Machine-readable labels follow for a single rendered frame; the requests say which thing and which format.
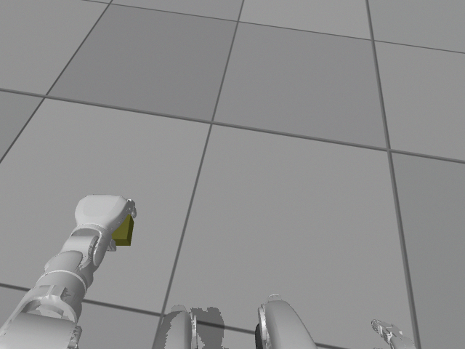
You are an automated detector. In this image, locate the left robot arm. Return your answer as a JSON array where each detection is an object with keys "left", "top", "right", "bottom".
[{"left": 0, "top": 224, "right": 110, "bottom": 349}]

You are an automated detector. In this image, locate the small box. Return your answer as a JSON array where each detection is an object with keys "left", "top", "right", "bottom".
[{"left": 111, "top": 214, "right": 134, "bottom": 246}]

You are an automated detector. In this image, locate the right robot hand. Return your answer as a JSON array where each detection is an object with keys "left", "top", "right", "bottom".
[{"left": 371, "top": 319, "right": 417, "bottom": 349}]

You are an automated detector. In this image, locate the left robot hand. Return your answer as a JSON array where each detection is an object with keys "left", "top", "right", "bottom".
[{"left": 75, "top": 195, "right": 137, "bottom": 252}]

